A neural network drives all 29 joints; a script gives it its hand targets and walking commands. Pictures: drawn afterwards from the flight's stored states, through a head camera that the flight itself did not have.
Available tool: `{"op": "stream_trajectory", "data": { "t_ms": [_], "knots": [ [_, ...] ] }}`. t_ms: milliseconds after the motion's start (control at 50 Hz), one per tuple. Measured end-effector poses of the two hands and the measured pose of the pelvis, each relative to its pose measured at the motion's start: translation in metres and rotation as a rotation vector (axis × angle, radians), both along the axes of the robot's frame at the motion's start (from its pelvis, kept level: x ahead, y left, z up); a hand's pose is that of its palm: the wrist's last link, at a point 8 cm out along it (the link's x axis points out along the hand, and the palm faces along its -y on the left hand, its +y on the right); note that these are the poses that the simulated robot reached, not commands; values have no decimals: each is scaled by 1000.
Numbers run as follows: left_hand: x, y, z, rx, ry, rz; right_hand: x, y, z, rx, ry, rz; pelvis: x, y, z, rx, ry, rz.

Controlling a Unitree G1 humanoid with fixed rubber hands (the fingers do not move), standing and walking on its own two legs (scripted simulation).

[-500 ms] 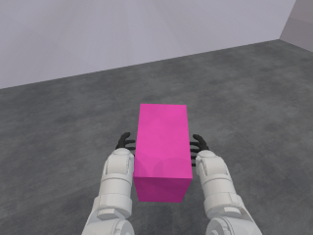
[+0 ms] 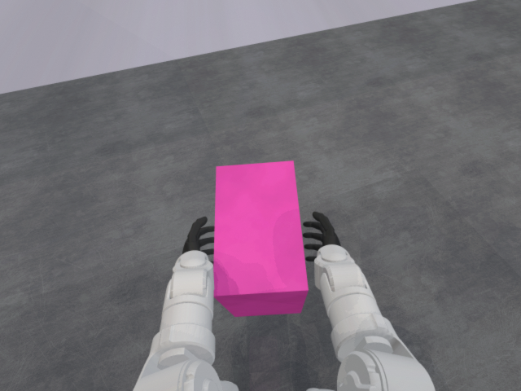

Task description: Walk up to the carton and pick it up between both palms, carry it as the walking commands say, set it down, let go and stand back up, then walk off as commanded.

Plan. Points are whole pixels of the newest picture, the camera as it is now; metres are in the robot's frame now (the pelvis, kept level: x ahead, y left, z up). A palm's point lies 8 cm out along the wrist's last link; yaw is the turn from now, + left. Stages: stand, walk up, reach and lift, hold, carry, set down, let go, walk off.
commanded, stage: set down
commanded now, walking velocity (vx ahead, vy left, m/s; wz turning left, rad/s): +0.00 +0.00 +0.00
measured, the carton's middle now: (261, 245) +0.39 +0.05 -0.09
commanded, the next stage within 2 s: none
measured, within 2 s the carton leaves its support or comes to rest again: neither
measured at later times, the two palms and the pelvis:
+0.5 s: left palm (189, 282) +0.31 +0.19 -0.12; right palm (303, 272) +0.35 -0.03 -0.11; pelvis -0.05 +0.04 -0.06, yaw -1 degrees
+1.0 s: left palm (205, 281) +0.35 +0.18 -0.21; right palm (304, 271) +0.39 -0.04 -0.20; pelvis -0.02 +0.05 -0.12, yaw +1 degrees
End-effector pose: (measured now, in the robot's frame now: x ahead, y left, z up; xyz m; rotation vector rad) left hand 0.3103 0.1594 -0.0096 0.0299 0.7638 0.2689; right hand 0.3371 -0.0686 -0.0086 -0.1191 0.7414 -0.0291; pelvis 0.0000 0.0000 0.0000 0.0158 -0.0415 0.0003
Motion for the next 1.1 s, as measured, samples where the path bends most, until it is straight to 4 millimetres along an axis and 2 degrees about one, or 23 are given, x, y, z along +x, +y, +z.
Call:
{"op": "stream_trajectory", "data": {
  "t_ms": [160, 340, 420, 520, 620, 800, 960, 1100],
  "knots": [
    [-4, -1, -44, -17, -39, 11, -3, 2, -39, -10, -39, -30, -11, -3, -10, -10, 161, -13],
    [-13, 20, -85, -18, -81, 37, -8, 23, -80, 51, -77, -69, -32, 16, -31, -30, 288, -19],
    [-8, 29, -99, -23, -93, 40, -3, 33, -92, 40, -92, -60, -41, 29, -42, -35, 315, -17],
    [8, 31, -115, -34, -108, 39, 12, 34, -106, -1, -113, -45, -47, 44, -59, -37, 349, -5],
    [21, 27, -131, -44, -105, 48, 24, 30, -122, -15, -107, -40, -45, 54, -74, -36, 399, 11],
    [28, 30, -166, -27, -73, 54, 34, 34, -160, 41, -67, -66, -29, 60, -94, -37, 515, 10],
    [41, 23, -188, -40, -106, 79, 50, 28, -180, 43, -99, -54, -19, 50, -114, -35, 592, 18],
    [44, 11, -215, -28, -86, 56, 49, 16, -207, 52, -77, -78, -16, 34, -132, -18, 639, 9]
  ]
}}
